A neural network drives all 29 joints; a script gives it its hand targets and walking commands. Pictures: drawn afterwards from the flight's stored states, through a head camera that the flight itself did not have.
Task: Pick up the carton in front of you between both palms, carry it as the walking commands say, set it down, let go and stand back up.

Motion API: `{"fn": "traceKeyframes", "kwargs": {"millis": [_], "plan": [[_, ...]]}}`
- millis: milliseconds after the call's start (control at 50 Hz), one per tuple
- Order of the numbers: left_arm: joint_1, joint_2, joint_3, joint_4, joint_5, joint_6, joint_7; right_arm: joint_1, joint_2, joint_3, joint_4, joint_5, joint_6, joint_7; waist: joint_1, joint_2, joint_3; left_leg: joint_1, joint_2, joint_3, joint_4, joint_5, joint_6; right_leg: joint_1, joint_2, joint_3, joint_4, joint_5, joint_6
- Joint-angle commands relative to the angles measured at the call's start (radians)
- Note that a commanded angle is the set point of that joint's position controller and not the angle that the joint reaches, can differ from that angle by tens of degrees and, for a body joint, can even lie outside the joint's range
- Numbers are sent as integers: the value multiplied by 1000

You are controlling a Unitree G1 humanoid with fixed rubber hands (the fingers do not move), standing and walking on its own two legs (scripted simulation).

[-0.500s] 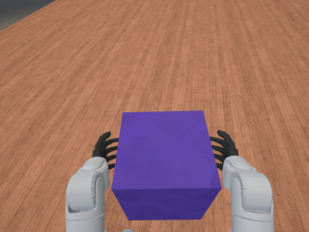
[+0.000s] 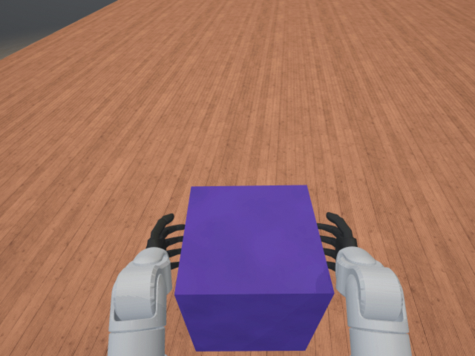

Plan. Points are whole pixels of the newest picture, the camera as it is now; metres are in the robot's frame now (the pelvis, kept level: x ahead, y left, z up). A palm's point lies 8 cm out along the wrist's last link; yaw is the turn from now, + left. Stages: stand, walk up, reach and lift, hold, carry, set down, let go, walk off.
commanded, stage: carry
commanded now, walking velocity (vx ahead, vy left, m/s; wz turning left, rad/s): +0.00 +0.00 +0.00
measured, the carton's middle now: (249, 270) +0.29 +0.00 -0.01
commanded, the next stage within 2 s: hold in 1.52 s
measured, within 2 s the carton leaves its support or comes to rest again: neither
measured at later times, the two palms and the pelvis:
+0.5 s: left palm (171, 263) +0.28 +0.14 +0.03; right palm (340, 261) +0.28 -0.16 +0.03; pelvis +0.00 -0.01 +0.00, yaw +0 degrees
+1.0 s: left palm (170, 276) +0.25 +0.13 +0.04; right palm (349, 274) +0.25 -0.16 +0.04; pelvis -0.03 -0.01 +0.00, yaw +0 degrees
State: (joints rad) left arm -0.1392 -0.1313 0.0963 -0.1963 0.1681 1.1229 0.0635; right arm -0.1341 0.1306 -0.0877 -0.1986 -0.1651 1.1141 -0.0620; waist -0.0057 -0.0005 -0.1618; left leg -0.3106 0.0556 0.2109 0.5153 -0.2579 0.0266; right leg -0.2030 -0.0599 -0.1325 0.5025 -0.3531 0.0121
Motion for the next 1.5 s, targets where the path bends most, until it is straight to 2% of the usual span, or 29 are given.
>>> {"fn": "traceKeyframes", "kwargs": {"millis": [0,80,200,380,480,600,680,860,1480], "plan": [[-381,-892,-649,11,-361,-49,-259,-393,895,660,8,354,-42,253,3,-33,-199,142,111,-103,49,563,-24,50,-121,72,12,722,-3],[-415,-892,-644,23,-344,-120,-259,-413,893,642,26,334,-109,253,4,-27,-202,141,107,-103,63,542,-26,58,-119,68,24,731,-7],[-412,-858,-606,65,-285,-237,-250,-406,855,599,75,279,-225,250,5,-13,-230,155,110,-109,68,513,-14,65,-109,62,30,649,-12],[-483,-830,-432,297,-155,-437,-248,-473,830,426,306,147,-425,248,7,0,-191,148,119,-122,19,412,-9,31,-103,66,-14,464,-22],[-548,-906,-417,383,-141,-506,-267,-536,903,407,389,129,-495,264,7,-2,-183,149,120,-130,-10,340,-6,21,-100,73,-40,381,-31],[-523,-948,-485,336,-182,-471,-275,-515,942,475,339,174,-460,272,6,-4,-197,153,122,-129,-21,324,-4,26,-101,74,-47,351,-32],[-493,-919,-476,322,-179,-433,-270,-484,915,465,328,171,-422,269,5,-1,-183,139,123,-128,-29,308,-6,15,-99,73,-52,325,-32],[-526,-927,-494,293,-193,-434,-271,-521,922,483,300,186,-425,272,5,2,-166,127,123,-136,-53,245,-8,-11,-98,81,-77,247,-38],[-510,-921,-489,295,-189,-429,-271,-506,919,478,302,181,-419,271,3,0,-173,116,121,-136,-57,228,-18,-26,-99,88,-80,248,-44]]}}
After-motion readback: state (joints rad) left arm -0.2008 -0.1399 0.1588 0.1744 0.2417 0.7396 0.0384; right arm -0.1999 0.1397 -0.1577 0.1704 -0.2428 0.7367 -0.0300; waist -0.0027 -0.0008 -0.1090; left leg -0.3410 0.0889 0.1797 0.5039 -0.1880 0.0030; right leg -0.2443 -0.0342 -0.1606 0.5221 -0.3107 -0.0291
